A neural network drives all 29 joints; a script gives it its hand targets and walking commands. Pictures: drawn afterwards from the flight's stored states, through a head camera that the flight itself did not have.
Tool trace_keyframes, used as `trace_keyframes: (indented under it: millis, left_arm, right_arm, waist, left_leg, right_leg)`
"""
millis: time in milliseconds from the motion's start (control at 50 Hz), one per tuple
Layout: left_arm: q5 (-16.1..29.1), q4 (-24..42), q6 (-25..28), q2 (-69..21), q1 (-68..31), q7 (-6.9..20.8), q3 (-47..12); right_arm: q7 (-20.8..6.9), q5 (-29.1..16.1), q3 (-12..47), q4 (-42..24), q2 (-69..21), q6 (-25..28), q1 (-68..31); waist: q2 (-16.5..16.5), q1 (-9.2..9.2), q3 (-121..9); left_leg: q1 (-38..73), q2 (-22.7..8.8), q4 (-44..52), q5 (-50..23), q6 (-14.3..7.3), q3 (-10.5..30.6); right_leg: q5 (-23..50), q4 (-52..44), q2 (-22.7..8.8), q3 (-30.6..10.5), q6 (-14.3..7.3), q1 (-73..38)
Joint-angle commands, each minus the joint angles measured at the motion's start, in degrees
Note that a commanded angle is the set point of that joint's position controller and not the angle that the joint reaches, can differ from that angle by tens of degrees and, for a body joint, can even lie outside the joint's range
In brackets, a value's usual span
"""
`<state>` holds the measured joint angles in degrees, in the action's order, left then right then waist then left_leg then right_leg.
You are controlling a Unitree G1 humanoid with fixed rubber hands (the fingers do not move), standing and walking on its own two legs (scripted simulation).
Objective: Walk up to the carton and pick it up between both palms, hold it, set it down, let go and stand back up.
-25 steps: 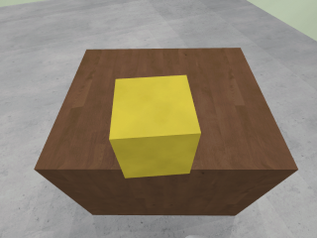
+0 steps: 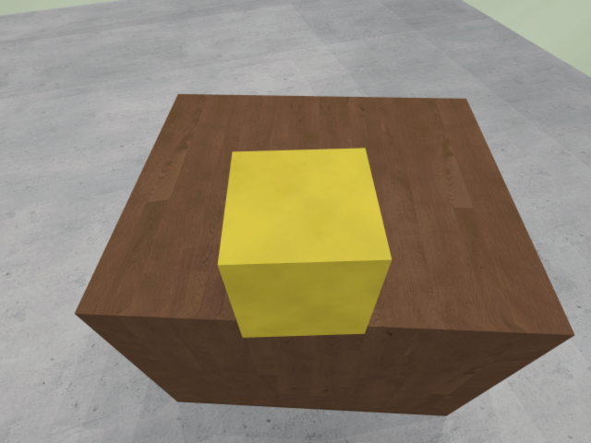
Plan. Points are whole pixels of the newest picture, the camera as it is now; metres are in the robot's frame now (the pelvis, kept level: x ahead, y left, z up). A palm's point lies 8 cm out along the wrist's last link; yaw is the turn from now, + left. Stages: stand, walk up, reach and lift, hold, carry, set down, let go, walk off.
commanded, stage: walk up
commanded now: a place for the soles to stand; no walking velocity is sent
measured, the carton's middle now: (301, 246) +0.39 +0.01 +0.01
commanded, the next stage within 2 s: reach and lift in 0.32 s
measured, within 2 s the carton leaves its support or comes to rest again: neither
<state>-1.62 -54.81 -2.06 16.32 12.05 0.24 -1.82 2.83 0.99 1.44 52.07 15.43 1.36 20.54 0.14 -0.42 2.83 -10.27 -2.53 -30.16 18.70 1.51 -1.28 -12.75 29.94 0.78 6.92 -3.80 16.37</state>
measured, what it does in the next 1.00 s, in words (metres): stands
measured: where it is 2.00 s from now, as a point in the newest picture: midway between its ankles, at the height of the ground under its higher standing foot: outside the picture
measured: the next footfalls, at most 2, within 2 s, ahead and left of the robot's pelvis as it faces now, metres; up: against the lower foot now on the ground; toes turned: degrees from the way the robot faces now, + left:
none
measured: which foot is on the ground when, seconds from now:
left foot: down 0.00-1.00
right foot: down 0.00-1.00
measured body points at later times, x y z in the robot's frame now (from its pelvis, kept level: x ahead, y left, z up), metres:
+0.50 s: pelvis -0.03 +0.00 -0.03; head +0.02 +0.00 +0.42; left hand +0.15 +0.29 -0.13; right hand +0.14 -0.27 -0.14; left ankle -0.03 +0.14 -0.73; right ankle +0.04 -0.07 -0.73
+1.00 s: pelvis +0.00 +0.01 +0.00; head +0.00 +0.02 +0.45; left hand +0.17 +0.26 -0.08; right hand +0.16 -0.23 -0.08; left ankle -0.03 +0.14 -0.73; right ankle +0.04 -0.07 -0.73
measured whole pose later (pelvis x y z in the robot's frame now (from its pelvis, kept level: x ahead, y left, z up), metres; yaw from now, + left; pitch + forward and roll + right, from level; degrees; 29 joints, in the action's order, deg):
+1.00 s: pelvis +0.00 +0.01 +0.00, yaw +1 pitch -5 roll -1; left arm -2.0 -22.4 -17.8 13.9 10.5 -1.2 2.1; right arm -2.1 1.4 -4.7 40.3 10.1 8.2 10.4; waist 0.9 0.9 5.6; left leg -6.3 -3.5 -29.9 18.6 1.8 -2.1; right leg -12.1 27.7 0.6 8.0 -3.4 10.9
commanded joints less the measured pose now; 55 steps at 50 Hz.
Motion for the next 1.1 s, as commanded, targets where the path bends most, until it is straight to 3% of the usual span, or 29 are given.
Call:
trace_keyframes:
  millis: [0,100,240,300,320,340,360,380,400,440,480,500,560,600,640,700,820,880,940,1080]
  left_arm:
    - [0.3,2.2,0.5,7.8,1.4,-0.1,1.7]
    - [0.6,2.7,0.2,8.0,0.5,0.0,1.7]
    - [0.1,3.6,0.0,7.9,0.0,0.2,1.6]
    - [0.1,3.7,-0.1,7.9,0.2,0.3,1.6]
    - [3.3,22.0,-10.3,13.6,-31.4,-0.6,4.2]
    - [2.7,22.7,-16.2,11.3,-24.6,-2.1,3.5]
    - [1.5,25.2,-19.3,10.3,-23.7,-2.2,4.2]
    - [0.9,25.5,-22.2,9.4,-19.9,-1.8,4.7]
    - [0.3,27.5,-24.7,9.3,-17.8,-1.4,5.6]
    - [-1.5,30.1,-28.0,7.7,-12.5,-0.3,6.6]
    - [-3.6,29.8,-29.6,6.3,-6.2,0.6,7.6]
    - [-4.6,29.9,-29.6,5.7,-3.7,1.1,8.3]
    - [-6.1,32.1,-27.9,6.2,-2.2,1.7,9.7]
    - [-6.0,33.4,-26.0,6.6,-3.7,1.1,9.7]
    - [-5.2,34.3,-23.8,7.0,-6.4,0.4,9.9]
    - [-3.2,37.2,-20.8,6.6,-10.3,-1.0,8.8]
    - [-0.7,39.1,-16.6,3.8,-7.1,-1.8,6.1]
    - [-0.4,37.6,-15.1,2.8,-3.2,-1.5,5.4]
    - [-0.2,36.4,-14.0,1.8,-0.6,-1.7,4.9]
    - [-0.3,36.3,-10.6,-1.4,-1.6,-3.3,3.7]
  right_arm:
    - [-0.1,-0.1,-1.2,-2.2,5.9,0.1,3.0]
    - [0.0,0.0,-1.3,-2.9,6.0,0.2,3.4]
    - [0.1,-0.1,-1.9,-3.9,7.8,0.3,2.5]
    - [0.0,-0.2,-1.8,-4.3,7.6,0.2,2.0]
    - [-2.5,5.3,-10.7,-9.8,3.9,3.8,-33.4]
    - [-4.8,7.6,-10.3,-9.2,5.9,3.8,-29.9]
    - [-6.3,7.5,-10.0,-10.1,6.2,3.5,-29.3]
    - [-6.9,6.6,-9.9,-9.8,5.7,2.1,-26.6]
    - [-6.9,5.6,-10.0,-9.9,4.7,1.1,-23.7]
    - [-6.1,1.7,-9.6,-5.8,5.1,0.1,-16.2]
    - [-5.2,-1.9,-7.3,-2.5,5.2,-1.0,-10.9]
    - [-4.6,-2.6,-6.3,-2.0,5.3,-0.9,-10.0]
    - [-3.1,-3.1,-4.7,-5.7,5.3,0.7,-12.6]
    - [-2.7,-2.3,-4.5,-9.4,4.2,2.2,-15.3]
    - [-2.9,-0.9,-4.7,-13.6,2.1,3.4,-17.0]
    - [-3.8,1.2,-6.0,-18.1,-0.1,4.4,-16.9]
    - [-4.9,1.4,-8.2,-16.7,0.1,6.2,-11.1]
    - [-4.6,0.5,-8.3,-15.4,1.0,7.6,-9.7]
    - [-4.9,-0.2,-7.9,-15.7,2.1,8.7,-9.9]
    - [-7.2,-1.2,-7.5,-18.6,3.2,9.2,-10.9]
  waist:
    - [-0.7,-0.09,1.4]
    - [0.8,0.34,-0.6]
    - [-1.5,0.04,-1.0]
    - [-1.1,-0.14,0.0]
    - [-2.4,3.90,-2.6]
    - [-1.2,1.76,1.9]
    - [0.3,1.37,0.9]
    - [3.2,0.89,-2.1]
    - [3.3,0.76,-5.0]
    - [-0.1,1.81,-8.6]
    - [-3.4,2.50,-6.6]
    - [-3.7,2.44,-5.1]
    - [0.7,1.95,-2.1]
    - [2.7,1.09,0.0]
    - [4.4,0.58,1.8]
    - [3.2,0.53,1.1]
    - [-2.6,2.01,-4.8]
    - [-1.6,2.14,-4.2]
    - [-0.1,1.06,-1.8]
    - [0.6,-0.25,3.1]
  left_leg:
    - [-7.8,-4.3,4.3,-6.9,-5.4,5.6]
    - [-6.1,-2.7,3.2,-5.0,-5.0,4.9]
    - [-7.0,-4.9,5.0,-7.4,-6.1,8.0]
    - [-8.5,-4.6,5.0,-6.2,-6.1,8.2]
    - [-24.9,-2.8,-3.1,8.6,-1.0,0.8]
    - [-33.0,-3.3,-3.2,18.4,-2.0,-0.9]
    - [-35.7,-3.2,-3.1,19.2,-2.5,-1.7]
    - [-32.3,-1.9,-6.1,12.4,-1.8,-3.5]
    - [-27.6,-1.5,-7.2,7.3,-0.9,-3.5]
    - [-19.2,-0.9,-8.0,0.9,0.8,-3.1]
    - [-18.2,-0.8,-6.2,-1.6,1.5,-2.6]
    - [-17.9,-0.4,-5.7,-5.0,1.5,-2.8]
    - [-12.6,1.6,-3.0,-8.0,0.5,-3.3]
    - [-13.0,2.3,-1.3,-7.0,-0.5,-3.6]
    - [-13.7,2.5,-0.5,-3.2,-1.3,-3.6]
    - [-15.0,1.7,0.7,0.5,-1.7,-3.5]
    - [-17.6,-0.9,5.9,1.2,-1.8,-2.4]
    - [-13.3,-0.1,7.3,-4.5,-1.1,-2.6]
    - [-8.6,1.0,8.9,-9.7,-0.4,-2.7]
    - [-5.7,1.3,13.7,-8.3,0.1,-2.4]
  right_leg:
    - [3.3,-5.7,-7.2,-10.4,0.6,-4.5]
    - [2.3,-7.5,-8.3,-11.4,-0.2,-4.6]
    - [1.0,-4.4,-6.8,-9.1,0.9,-5.0]
    - [-0.5,-4.8,-7.0,-9.2,1.0,-5.0]
    - [-15.3,7.6,-2.8,-4.1,0.8,-2.2]
    - [-18.0,11.5,-3.0,-4.2,1.3,-9.1]
    - [-18.0,11.8,-3.5,-5.1,1.3,-12.9]
    - [-16.0,9.9,-5.2,-6.6,1.2,-12.3]
    - [-10.5,8.3,-5.8,-7.1,1.2,-9.5]
    - [-0.8,7.2,-5.2,-6.4,0.4,-9.0]
    - [2.9,6.0,-3.7,-5.9,0.0,-14.4]
    - [6.9,5.2,-3.2,-6.0,0.1,-16.9]
    - [9.5,-0.2,-2.9,-7.2,1.0,-18.0]
    - [6.8,-2.7,-3.1,-8.2,1.7,-18.0]
    - [-2.2,-5.7,-4.4,-10.4,1.7,-15.6]
    - [-9.7,-6.6,-5.1,-11.3,1.3,-14.1]
    - [1.8,-2.1,-2.4,-7.8,1.5,-23.7]
    - [5.5,-4.2,-1.5,-6.5,1.6,-23.9]
    - [7.0,-7.1,-0.6,-5.5,1.5,-22.5]
    - [2.8,-11.4,-0.1,-5.7,1.0,-20.9]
